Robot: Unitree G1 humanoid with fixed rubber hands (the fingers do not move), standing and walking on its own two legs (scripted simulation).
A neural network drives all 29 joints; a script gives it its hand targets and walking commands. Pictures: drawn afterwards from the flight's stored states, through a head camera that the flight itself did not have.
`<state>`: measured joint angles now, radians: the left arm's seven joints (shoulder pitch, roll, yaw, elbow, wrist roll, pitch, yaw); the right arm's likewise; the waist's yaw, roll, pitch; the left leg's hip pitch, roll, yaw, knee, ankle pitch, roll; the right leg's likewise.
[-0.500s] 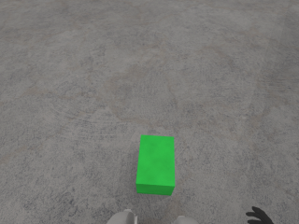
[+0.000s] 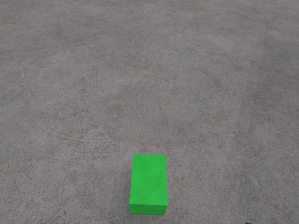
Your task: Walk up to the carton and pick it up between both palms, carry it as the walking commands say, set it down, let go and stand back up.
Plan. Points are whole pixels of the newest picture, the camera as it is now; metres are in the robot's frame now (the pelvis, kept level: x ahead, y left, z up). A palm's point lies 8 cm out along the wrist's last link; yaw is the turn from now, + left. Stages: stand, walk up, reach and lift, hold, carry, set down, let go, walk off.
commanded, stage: walk up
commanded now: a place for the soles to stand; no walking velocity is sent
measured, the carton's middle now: (148, 184) +0.50 -0.03 -0.67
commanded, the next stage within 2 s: stand in 1.20 s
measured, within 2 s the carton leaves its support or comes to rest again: neither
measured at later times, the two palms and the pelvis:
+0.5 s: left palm out of the picture +0.11 +0.27 -0.11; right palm out of the picture +0.12 -0.32 -0.11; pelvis +0.02 -0.03 +0.01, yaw +0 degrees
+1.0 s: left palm out of the picture +0.13 +0.26 -0.10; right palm out of the picture +0.13 -0.33 -0.11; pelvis +0.03 -0.04 +0.01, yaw +0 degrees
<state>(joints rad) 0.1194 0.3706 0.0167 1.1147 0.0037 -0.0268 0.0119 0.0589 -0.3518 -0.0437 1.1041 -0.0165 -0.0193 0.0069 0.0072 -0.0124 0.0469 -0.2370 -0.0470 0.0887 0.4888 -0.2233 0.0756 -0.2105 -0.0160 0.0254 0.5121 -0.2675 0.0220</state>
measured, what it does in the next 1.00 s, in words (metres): stands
